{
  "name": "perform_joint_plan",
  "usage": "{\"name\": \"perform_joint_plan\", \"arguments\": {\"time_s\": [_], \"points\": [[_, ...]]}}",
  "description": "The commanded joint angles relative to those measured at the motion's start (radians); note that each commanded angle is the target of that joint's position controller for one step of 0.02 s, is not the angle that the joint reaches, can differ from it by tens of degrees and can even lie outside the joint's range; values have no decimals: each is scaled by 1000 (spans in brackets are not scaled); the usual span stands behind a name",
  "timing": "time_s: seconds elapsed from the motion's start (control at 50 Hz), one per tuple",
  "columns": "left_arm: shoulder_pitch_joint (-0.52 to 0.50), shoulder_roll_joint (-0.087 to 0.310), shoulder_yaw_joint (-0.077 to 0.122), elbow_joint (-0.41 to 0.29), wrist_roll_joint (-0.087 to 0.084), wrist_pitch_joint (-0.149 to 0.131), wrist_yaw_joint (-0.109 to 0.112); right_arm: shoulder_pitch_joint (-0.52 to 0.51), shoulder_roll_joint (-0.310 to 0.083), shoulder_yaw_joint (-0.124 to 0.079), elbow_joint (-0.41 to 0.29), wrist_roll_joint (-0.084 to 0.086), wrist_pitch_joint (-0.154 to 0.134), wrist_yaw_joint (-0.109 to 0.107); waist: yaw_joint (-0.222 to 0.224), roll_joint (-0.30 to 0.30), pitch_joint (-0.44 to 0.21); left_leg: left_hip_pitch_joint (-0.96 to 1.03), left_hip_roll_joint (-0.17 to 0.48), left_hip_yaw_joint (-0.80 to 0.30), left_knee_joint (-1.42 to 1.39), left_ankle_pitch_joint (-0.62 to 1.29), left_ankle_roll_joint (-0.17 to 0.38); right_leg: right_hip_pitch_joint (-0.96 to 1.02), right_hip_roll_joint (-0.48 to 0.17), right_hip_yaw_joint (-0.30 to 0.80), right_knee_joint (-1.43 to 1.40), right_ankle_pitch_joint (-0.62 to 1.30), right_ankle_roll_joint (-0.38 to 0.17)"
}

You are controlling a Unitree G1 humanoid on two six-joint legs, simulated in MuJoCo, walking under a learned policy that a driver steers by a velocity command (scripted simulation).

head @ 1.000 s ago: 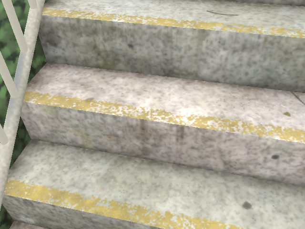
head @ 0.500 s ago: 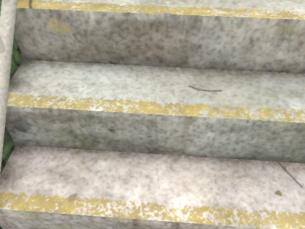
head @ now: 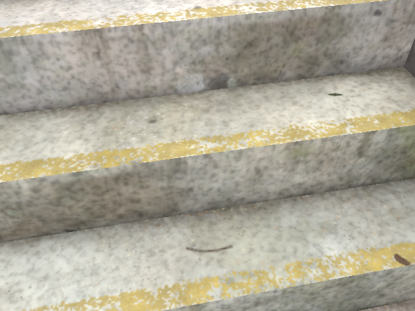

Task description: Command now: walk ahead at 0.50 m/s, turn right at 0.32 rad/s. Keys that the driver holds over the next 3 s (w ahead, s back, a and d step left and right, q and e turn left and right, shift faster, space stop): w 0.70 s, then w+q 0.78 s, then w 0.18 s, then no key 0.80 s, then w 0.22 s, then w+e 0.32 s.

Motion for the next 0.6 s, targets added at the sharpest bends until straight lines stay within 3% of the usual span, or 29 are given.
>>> {"name": "perform_joint_plan", "arguments": {"time_s": [0.02,0.04,0.06,0.08,0.1,0.12,0.14,0.16,0.18,0.2,0.22,0.24,0.26,0.28,0.3,0.32,0.34,0.36,0.38,0.4,0.42,0.44,0.46,0.48,0.5,0.52,0.54,0.56,0.6], "points": [[-164,45,5,-70,-16,-31,-25,35,5,21,-59,19,-4,-18,-138,-124,47,-333,65,175,243,-237,-10,143,-249,275,-506,448,-107],[-76,-1,-11,-26,-4,-28,-13,22,38,40,-49,16,-4,-22,-119,-154,69,-418,61,175,451,-290,-9,149,-248,315,-526,284,-127],[-9,-12,-18,1,32,-29,-10,-38,74,64,-65,10,1,-21,-101,-79,112,-488,74,160,457,-255,20,134,-248,317,-537,150,-108],[25,6,-15,8,50,-42,-11,-103,85,73,-82,13,6,-19,-87,-38,139,-485,99,190,359,-199,39,104,-229,261,-557,103,-100],[71,55,-13,8,84,-45,-24,-225,45,71,-161,17,22,-20,-71,13,70,-354,132,256,97,-51,29,51,-198,214,-579,153,-86],[97,82,-3,-4,75,-51,-25,-293,14,65,-183,29,33,-23,-36,-37,69,-310,161,291,-32,-54,-2,46,-192,183,-615,224,-105],[85,108,2,3,61,-45,-34,-420,-43,58,-246,32,42,-40,-26,-81,66,-236,178,262,-188,-217,-24,6,-217,185,-690,282,-109],[21,140,7,-32,1,-27,-52,-419,2,77,-256,9,81,-31,-82,-154,35,38,139,397,-366,-370,-56,-108,-271,151,-870,420,-197],[76,153,5,-16,-27,-45,-67,-464,-8,72,-277,4,106,-26,-64,-199,74,137,131,375,-489,-459,-94,-93,-348,234,-904,670,-233],[40,215,17,-32,-61,-71,-71,-304,6,65,-228,-6,119,-16,-143,-232,10,163,74,444,-456,-385,-127,101,-406,203,-799,1319,-270],[21,285,48,-45,-71,-96,-69,-212,-25,62,-217,-1,121,-10,-170,-221,-32,150,33,456,-638,-381,-138,327,-435,167,-694,1787,-269],[33,297,59,-52,-83,-112,-72,-156,-73,40,-202,-12,111,-7,-161,-243,-88,130,-26,495,-818,-494,-130,537,-434,156,-573,2052,-273],[172,226,57,-2,-17,-113,-87,-43,-105,22,-149,-15,112,-10,-101,-147,-228,287,9,376,-832,-228,-41,566,-365,72,-350,2211,-223],[203,169,52,17,24,-100,-106,129,-132,7,-84,-24,119,-8,-129,-40,-283,534,77,107,-1048,-261,43,348,-305,108,-151,1921,-205],[130,72,28,6,56,-65,-133,326,-167,-11,-10,-40,127,-32,-231,178,-228,740,198,-308,-1412,-665,130,-37,-163,155,93,1093,-175],[39,63,45,27,-13,-34,-134,332,-155,-14,-8,-59,107,-51,-283,279,-35,642,289,-661,-1644,-1068,169,-332,-48,259,657,564,-126],[21,54,39,1,-58,-37,-93,337,-128,-8,75,-33,68,-51,-216,266,71,618,308,-669,-1619,-1120,111,-529,-30,338,911,547,-140],[-46,58,31,-27,-79,-47,-56,286,-39,6,142,-30,49,-46,-162,156,121,604,294,-537,-1572,-1024,69,-633,-14,351,1056,513,-170],[-93,66,31,-58,-76,-59,-36,204,46,27,180,-24,34,-46,-104,-19,105,598,277,-391,-1543,-883,33,-664,-20,349,1076,497,-193],[-115,39,16,-89,-51,-60,-18,137,107,39,195,-14,20,-49,-49,-93,123,580,272,-285,-1548,-749,11,-688,-38,340,1065,483,-206],[-103,-4,1,-89,-33,-53,-7,44,147,50,195,-1,9,-53,7,-74,123,547,232,-141,-1549,-653,-10,-704,-69,300,1054,422,-201],[-93,-17,-13,-109,-31,-42,-5,40,150,55,204,-15,2,-46,47,-77,122,525,224,-29,-1599,-552,-26,-700,-99,224,1019,438,-176],[-113,-17,-19,-119,-33,-37,2,18,144,49,185,-21,-5,-36,56,-47,137,498,217,38,-1651,-482,-30,-694,-105,174,1048,407,-168],[-173,19,-14,-155,-48,-35,-1,-36,104,36,142,-31,-12,-25,58,-72,131,403,206,119,-1719,-455,-36,-588,-133,87,939,406,-147],[-263,-108,-48,-279,-15,-43,56,143,77,23,240,61,-69,-94,70,-21,243,334,277,43,-1739,-528,12,-573,-125,-10,1236,369,-48],[-256,-106,-44,-285,-37,-47,78,198,89,34,251,75,-94,-114,68,-73,268,395,288,36,-1770,-519,1,-671,-159,-10,1289,354,-17],[-262,-105,-48,-308,-43,-44,98,242,52,22,262,60,-103,-119,56,-53,273,497,296,23,-1778,-503,-1,-751,-173,-8,1329,316,-5],[-336,-124,-58,-358,-55,-48,111,281,39,18,266,52,-101,-113,22,-23,298,592,328,-4,-1814,-475,1,-879,-178,-20,1429,230,-17],[-437,-99,-58,-464,-57,-56,109,330,19,2,251,26,-100,-110,-10,-26,314,749,345,1,-1874,-538,-12,-984,-226,-22,1352,128,-29]]}}
Next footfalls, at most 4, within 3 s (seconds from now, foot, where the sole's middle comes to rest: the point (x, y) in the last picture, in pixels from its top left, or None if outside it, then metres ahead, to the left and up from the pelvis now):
0.24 left None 0.27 0.15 -0.52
0.78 right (271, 242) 0.56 -0.11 -0.32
1.26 left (171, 130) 0.74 0.13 -0.12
1.72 right None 1.04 0.00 0.08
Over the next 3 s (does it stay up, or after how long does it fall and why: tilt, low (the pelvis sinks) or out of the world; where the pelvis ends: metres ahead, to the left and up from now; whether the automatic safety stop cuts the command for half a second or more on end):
stays up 1.10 0.16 0.86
